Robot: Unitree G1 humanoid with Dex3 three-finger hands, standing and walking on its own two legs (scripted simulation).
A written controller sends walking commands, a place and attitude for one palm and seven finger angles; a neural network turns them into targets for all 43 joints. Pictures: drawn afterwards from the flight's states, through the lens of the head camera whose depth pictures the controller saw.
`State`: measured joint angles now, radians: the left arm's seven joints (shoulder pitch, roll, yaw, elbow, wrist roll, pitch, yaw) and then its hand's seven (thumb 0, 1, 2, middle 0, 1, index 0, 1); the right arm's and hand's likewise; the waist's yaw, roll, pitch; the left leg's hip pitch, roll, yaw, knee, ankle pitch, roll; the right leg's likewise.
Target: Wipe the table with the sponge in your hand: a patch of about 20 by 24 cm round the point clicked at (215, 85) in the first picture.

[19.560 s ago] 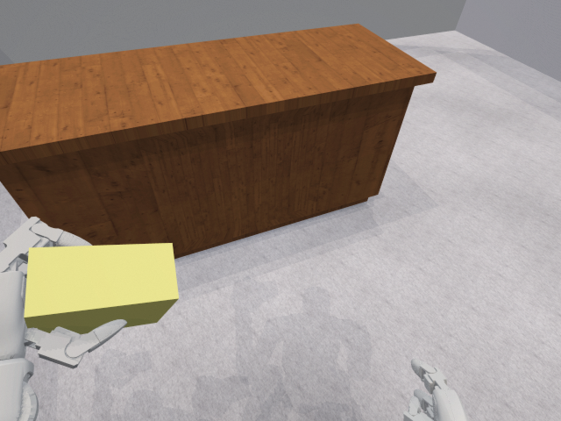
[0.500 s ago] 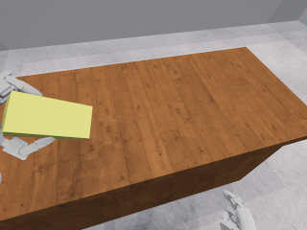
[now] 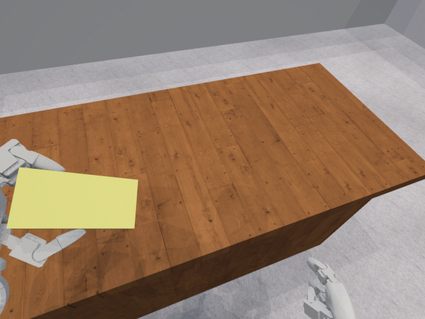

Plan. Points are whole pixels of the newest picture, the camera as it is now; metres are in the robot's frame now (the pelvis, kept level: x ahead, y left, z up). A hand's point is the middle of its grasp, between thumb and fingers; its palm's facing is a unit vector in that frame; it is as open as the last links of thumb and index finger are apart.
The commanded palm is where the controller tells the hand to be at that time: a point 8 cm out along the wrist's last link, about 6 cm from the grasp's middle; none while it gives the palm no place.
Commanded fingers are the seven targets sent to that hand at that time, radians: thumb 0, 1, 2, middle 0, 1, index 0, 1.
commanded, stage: come to a stop and stand still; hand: left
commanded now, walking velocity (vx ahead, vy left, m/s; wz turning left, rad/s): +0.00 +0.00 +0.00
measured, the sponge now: (93, 205) +0.24 +0.20 +0.14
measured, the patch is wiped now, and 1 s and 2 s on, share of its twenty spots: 0.00 0.00 0.00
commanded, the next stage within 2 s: look again from close up in 0.74 s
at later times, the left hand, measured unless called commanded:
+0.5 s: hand (20, 214) +0.21 +0.28 +0.15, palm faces +0.40 -0.83 -0.38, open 10.6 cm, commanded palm +0.15 +0.30 +0.17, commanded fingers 0.00 0.10 1.30 -1.20 -1.60 -1.20 -1.60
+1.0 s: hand (40, 207) +0.22 +0.26 +0.16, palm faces +0.35 -0.85 -0.39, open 10.6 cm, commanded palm +0.16 +0.29 +0.17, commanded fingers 0.00 0.10 1.30 -1.20 -1.60 -1.20 -1.60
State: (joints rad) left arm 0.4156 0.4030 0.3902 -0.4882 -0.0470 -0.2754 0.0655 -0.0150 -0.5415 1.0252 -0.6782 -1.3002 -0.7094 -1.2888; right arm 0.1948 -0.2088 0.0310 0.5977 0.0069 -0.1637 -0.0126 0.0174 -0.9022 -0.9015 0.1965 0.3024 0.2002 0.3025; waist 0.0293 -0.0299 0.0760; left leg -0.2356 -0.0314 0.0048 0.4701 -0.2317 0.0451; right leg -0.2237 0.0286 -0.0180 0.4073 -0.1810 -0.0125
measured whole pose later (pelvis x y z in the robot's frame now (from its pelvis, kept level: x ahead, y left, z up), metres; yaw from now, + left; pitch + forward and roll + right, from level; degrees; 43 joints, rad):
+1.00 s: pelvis +0.01 +0.01 +0.00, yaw +1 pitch +0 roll -1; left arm 0.44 0.38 0.35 -0.47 -0.04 -0.25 0.09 -0.02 -0.54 1.03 -0.68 -1.30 -0.71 -1.29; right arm 0.19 -0.20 0.03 0.57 0.00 -0.14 -0.03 0.02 -0.90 -0.90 0.20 0.30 0.20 0.30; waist 0.03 -0.03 0.06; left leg -0.21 -0.05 0.00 0.44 -0.22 0.06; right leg -0.20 0.01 -0.02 0.38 -0.18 0.00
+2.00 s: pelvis +0.00 -0.07 -0.02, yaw +1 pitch +0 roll +1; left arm 0.32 0.62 0.33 -0.40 0.20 0.09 -0.04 -0.01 -0.54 1.03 -0.68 -1.30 -0.71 -1.29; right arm 0.16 -0.26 0.02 0.58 0.02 -0.05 -0.11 0.02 -0.90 -0.90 0.20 0.30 0.20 0.30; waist 0.08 0.06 -0.01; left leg -0.32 0.01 -0.04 0.65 -0.32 -0.03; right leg -0.34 0.08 -0.05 0.66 -0.32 -0.10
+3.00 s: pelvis -0.01 -0.02 +0.00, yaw +0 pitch -4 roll +1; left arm 0.11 0.58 0.00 -0.32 0.81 0.48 -0.07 -0.01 -0.54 1.03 -0.68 -1.30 -0.71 -1.29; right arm 0.00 -0.28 0.05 0.65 0.05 0.05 -0.09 0.02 -0.90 -0.90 0.20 0.30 0.17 0.30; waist 0.12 0.10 0.02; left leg -0.15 -0.04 0.01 0.42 -0.20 0.02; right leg -0.18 0.03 0.00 0.46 -0.21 -0.05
